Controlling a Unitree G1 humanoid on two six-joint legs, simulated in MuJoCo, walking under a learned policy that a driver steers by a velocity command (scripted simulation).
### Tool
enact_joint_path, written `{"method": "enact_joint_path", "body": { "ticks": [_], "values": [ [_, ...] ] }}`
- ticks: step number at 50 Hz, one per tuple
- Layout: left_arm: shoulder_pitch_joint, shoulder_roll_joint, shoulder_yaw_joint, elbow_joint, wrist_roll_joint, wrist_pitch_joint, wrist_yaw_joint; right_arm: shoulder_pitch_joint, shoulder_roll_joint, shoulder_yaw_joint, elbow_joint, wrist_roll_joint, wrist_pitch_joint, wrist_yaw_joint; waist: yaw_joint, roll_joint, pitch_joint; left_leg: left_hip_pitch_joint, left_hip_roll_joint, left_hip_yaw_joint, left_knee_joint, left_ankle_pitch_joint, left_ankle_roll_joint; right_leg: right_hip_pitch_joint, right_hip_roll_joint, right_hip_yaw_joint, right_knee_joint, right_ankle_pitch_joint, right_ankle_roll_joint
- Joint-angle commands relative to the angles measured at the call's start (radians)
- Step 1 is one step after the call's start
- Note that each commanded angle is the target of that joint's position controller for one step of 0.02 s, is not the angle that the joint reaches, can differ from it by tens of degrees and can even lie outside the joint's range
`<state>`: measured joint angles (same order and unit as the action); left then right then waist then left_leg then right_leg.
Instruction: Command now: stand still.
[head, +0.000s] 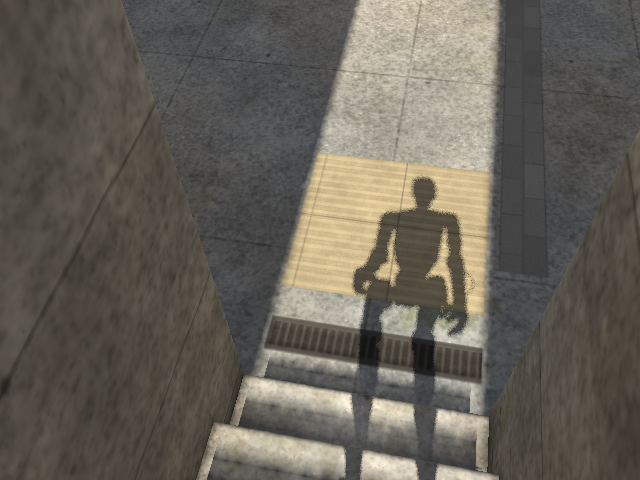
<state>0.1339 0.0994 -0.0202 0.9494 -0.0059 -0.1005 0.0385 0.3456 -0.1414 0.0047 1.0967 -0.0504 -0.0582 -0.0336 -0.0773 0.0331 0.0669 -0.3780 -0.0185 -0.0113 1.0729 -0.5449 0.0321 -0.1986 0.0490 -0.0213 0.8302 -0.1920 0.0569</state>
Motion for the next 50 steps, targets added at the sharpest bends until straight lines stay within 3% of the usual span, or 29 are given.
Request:
{"method": "enact_joint_path", "body": {
  "ticks": [1, 2, 3, 5, 7, 8, 9, 12, 14, 16, 18, 19, 20, 21, 23, 27, 29, 32, 33, 34, 37, 38, 41, 42, 43, 45, 46, 48, 50],
  "values": [
    [0.380, 0.281, 0.078, 0.062, -0.009, -0.016, 0.032, -0.120, -0.223, -0.066, -0.076, -0.034, -0.001, -0.003, 0.192, -0.105, 0.126, -0.504, 0.004, -0.007, -0.046, 0.181, 0.006, 0.288, -0.214, 0.291, -0.183, 0.637, -0.148],
    [0.169, 0.261, 0.087, -0.173, 0.057, -0.014, 0.060, -0.059, -0.425, -0.119, -0.096, -0.151, -0.061, 0.011, 0.124, 0.200, 0.084, -0.141, -0.036, 0.140, -0.418, 0.649, 0.083, -0.071, 0.135, -0.106, 0.032, -0.033, 0.210],
    [-0.017, 0.342, 0.123, -0.276, 0.062, -0.017, 0.027, 0.276, -0.217, -0.078, 0.032, -0.154, -0.098, 0.000, -0.021, 0.029, 0.019, 0.463, -0.051, 0.098, -0.463, 0.936, 0.100, -0.585, 0.200, -0.217, 0.180, -0.257, 0.263],
    [-0.300, 0.195, 0.076, -0.242, -0.065, -0.020, 0.044, 0.371, -0.007, -0.016, 0.006, 0.059, -0.061, 0.025, -0.339, 0.333, 0.024, 0.621, 0.038, 0.081, -0.928, 1.295, 0.095, -0.707, 0.079, -0.041, 0.548, -0.763, 0.012],
    [-0.238, 0.198, 0.059, -0.274, -0.066, 0.014, 0.030, 0.271, -0.093, -0.031, -0.090, 0.034, -0.032, 0.009, -0.199, 0.007, -0.107, 0.931, 0.143, -0.024, -0.678, 1.268, 0.075, -0.998, 0.010, 0.224, 0.725, -0.967, -0.112],
    [-0.381, 0.186, 0.053, -0.479, 0.094, -0.036, 0.019, 0.779, -0.085, 0.000, 0.099, -0.085, -0.067, -0.028, -0.299, -0.097, -0.023, 0.753, 0.132, -0.100, -0.421, 0.855, 0.022, -0.943, -0.019, 0.136, 0.582, -0.348, 0.064],
    [-0.163, 0.061, -0.005, -0.356, -0.039, -0.011, -0.044, 0.230, -0.106, 0.002, -0.163, 0.041, -0.038, -0.035, -0.039, -0.308, -0.200, 0.830, 0.199, -0.091, -0.598, 0.645, 0.067, -0.865, -0.027, 0.288, 0.197, -0.379, -0.060],
    [0.343, 0.153, 0.023, -0.202, 0.055, -0.015, -0.022, -0.184, -0.176, -0.016, -0.245, 0.110, -0.098, -0.047, 0.262, -0.161, -0.068, -0.088, 0.093, 0.072, -0.303, 0.481, 0.076, -0.007, -0.072, 0.147, -0.302, 0.997, -0.060],
    [0.475, 0.190, 0.049, -0.122, -0.032, 0.046, 0.004, -0.183, -0.136, -0.026, -0.169, 0.093, -0.090, -0.052, 0.315, 0.084, -0.049, -0.554, 0.089, -0.044, -0.117, 0.334, 0.125, 0.450, -0.133, 0.103, -0.208, 1.127, -0.048],
    [0.858, 0.326, 0.095, 0.054, 0.044, 0.072, 0.016, -0.232, -0.132, -0.018, -0.146, 0.106, -0.038, -0.013, 0.442, 0.007, -0.104, -0.415, 0.004, 0.063, 0.336, 0.504, 0.061, 0.531, -0.078, 0.021, -0.281, 0.944, -0.043],
    [0.694, 0.432, 0.098, 0.068, 0.033, 0.025, -0.049, 0.117, -0.099, -0.041, -0.142, 0.062, 0.057, -0.022, 0.168, -0.369, 0.014, -0.609, -0.257, 0.056, 1.144, -0.414, 0.039, 0.504, -0.272, 0.202, -0.204, 1.669, -0.092],
    [0.398, 0.559, 0.129, -0.007, -0.050, 0.007, -0.009, 0.102, -0.030, 0.012, -0.243, 0.045, 0.080, -0.006, 0.023, -0.609, -0.025, -0.712, -0.107, 0.038, 0.863, -0.237, 0.028, 0.253, -0.469, 0.697, -0.493, 0.673, -0.184],
    [0.282, 0.341, 0.078, -0.076, -0.056, -0.006, -0.023, 0.018, -0.117, -0.006, -0.209, 0.001, 0.105, -0.007, 0.056, -0.335, 0.054, -0.518, -0.048, -0.007, 0.770, -0.144, 0.006, -0.006, -0.399, 0.677, -0.546, 0.377, -0.239],
    [0.480, 0.258, 0.043, -0.063, 0.116, -0.020, -0.066, -0.268, -0.240, -0.010, -0.380, -0.022, 0.009, 0.033, 0.224, -0.117, 0.142, -0.665, 0.026, 0.019, 0.844, -0.466, -0.029, -0.054, -0.185, 0.263, -0.655, 0.322, -0.203],
    [-0.010, 0.298, 0.038, -0.197, -0.004, -0.010, 0.022, 0.004, -0.090, 0.001, -0.255, 0.056, 0.092, 0.038, -0.116, -0.213, -0.049, -0.037, 0.055, -0.083, 0.233, 0.275, -0.023, -0.466, -0.318, 0.416, -0.617, -0.085, -0.136],
    [-0.036, 0.182, 0.052, -0.134, -0.013, 0.051, -0.023, 0.367, -0.096, 0.035, -0.103, 0.028, 0.116, 0.034, -0.139, -0.138, -0.039, 0.283, -0.011, -0.019, 0.062, -0.028, 0.120, -0.666, -0.050, -0.043, -0.159, 0.274, -0.055],
    [-0.048, 0.125, 0.010, -0.280, 0.015, 0.060, 0.013, -0.023, -0.219, 0.013, -0.289, 0.047, 0.036, -0.021, -0.108, 0.578, 0.360, -0.614, 0.225, -0.668, -0.803, -0.556, 0.154, -0.574, -0.079, 0.137, 0.203, -0.065, -0.033],
    [0.463, 0.255, 0.073, -0.075, 0.040, 0.076, 0.012, -0.366, -0.063, 0.031, -0.332, 0.045, -0.006, -0.088, 0.278, 0.263, 0.118, -0.700, 0.244, -0.534, -0.215, -0.205, 0.187, -0.112, -0.168, 0.171, 0.239, 0.389, -0.079],
    [0.858, 0.212, 0.045, 0.017, 0.135, 0.027, -0.027, -0.265, -0.066, 0.078, -0.359, -0.031, -0.064, 0.038, 0.385, -0.343, 0.293, -1.152, 0.217, -0.387, 0.168, -0.335, 0.123, 0.203, -0.212, 0.206, 0.041, 0.549, -0.047],
    [1.030, 0.201, 0.076, 0.123, -0.011, 0.057, -0.022, -0.776, -0.088, 0.022, -0.377, 0.059, -0.028, -0.036, 0.733, 0.096, -0.089, -0.727, -0.002, -0.017, 0.598, 0.222, 0.051, 0.310, -0.133, 0.060, -0.054, 0.444, -0.203],
    [0.511, 0.291, 0.058, 0.010, -0.019, 0.036, -0.035, -0.084, -0.046, 0.015, -0.331, 0.009, 0.059, -0.020, 0.112, -0.267, -0.034, -0.794, -0.060, -0.082, 0.800, -0.036, 0.057, 0.150, -0.281, 0.485, -0.187, 0.113, -0.207],
    [0.603, 0.403, 0.093, -0.070, 0.069, -0.022, -0.116, 0.060, -0.128, -0.006, -0.321, -0.091, -0.021, 0.080, 0.177, -0.511, -0.066, -1.087, 0.023, -0.091, 1.112, 0.137, 0.073, 0.241, -0.328, 0.507, -0.244, 0.082, -0.365],
    [0.456, 0.062, -0.012, -0.063, 0.113, -0.049, -0.099, -0.188, -0.153, -0.019, -0.325, -0.083, -0.039, 0.102, 0.147, 0.052, 0.074, -0.992, 0.235, -0.112, 0.416, 0.756, 0.030, -0.328, -0.351, 0.602, -0.215, -0.321, -0.402],
    [0.357, 0.134, -0.004, -0.046, -0.028, -0.022, -0.012, -0.357, -0.024, 0.005, -0.382, 0.005, 0.031, 0.054, 0.051, 0.135, 0.008, -0.480, 0.140, -0.138, 0.267, 0.585, -0.053, -0.486, -0.353, 0.679, -0.370, -0.198, -0.300],
    [0.310, 0.198, 0.001, -0.062, 0.130, -0.042, -0.059, -0.128, -0.081, 0.003, -0.306, -0.089, 0.007, 0.122, 0.008, -0.145, -0.006, -0.451, 0.168, -0.025, 0.496, 0.792, 0.036, -0.763, -0.210, 0.381, -0.243, -0.418, -0.350],
    [0.365, 0.090, -0.034, -0.081, 0.101, -0.080, -0.040, -0.168, -0.193, -0.027, -0.289, -0.100, -0.010, 0.132, 0.107, -0.038, -0.022, -0.529, 0.188, -0.075, 0.215, 0.927, 0.011, -0.513, -0.162, 0.237, -0.046, -0.384, -0.279],
    [0.461, 0.203, 0.032, -0.011, -0.061, -0.040, -0.014, -0.348, -0.065, -0.020, -0.355, 0.001, 0.022, 0.068, 0.125, -0.048, -0.090, -0.557, 0.077, -0.022, 0.222, 0.840, -0.025, -0.250, -0.239, 0.445, -0.087, -0.308, -0.284],
    [0.617, 0.236, 0.052, 0.042, 0.002, -0.013, 0.014, -0.458, -0.115, -0.031, -0.378, 0.016, 0.025, 0.025, 0.242, -0.153, -0.061, -0.801, 0.096, -0.114, 0.121, 0.629, -0.047, 0.074, -0.234, 0.500, 0.018, -0.193, -0.300],
    [0.880, -0.074, -0.044, 0.102, 0.072, -0.027, 0.025, -0.577, -0.092, 0.008, -0.368, -0.110, -0.032, 0.148, 0.408, -0.091, 0.059, -1.246, 0.180, -0.106, -0.425, 0.933, 0.019, 0.367, -0.214, 0.502, 0.173, -0.265, -0.341]
  ]
}}
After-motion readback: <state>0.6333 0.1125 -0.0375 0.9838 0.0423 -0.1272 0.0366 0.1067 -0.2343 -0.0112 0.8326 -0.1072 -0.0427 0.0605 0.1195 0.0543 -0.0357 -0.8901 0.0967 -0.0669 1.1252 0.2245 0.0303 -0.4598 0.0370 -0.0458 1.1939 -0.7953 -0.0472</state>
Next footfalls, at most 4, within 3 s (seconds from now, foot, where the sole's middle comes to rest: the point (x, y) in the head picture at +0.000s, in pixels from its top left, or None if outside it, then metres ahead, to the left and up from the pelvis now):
0.16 left None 0.10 0.07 -0.94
0.42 right None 0.43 -0.21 -1.18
0.54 left None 0.42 -0.02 -1.14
0.68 right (422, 476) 0.57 -0.26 -1.33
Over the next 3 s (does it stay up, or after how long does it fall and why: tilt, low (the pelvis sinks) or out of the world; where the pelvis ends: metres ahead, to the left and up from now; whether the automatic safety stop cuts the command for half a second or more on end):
stays up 1.24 -0.18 -0.95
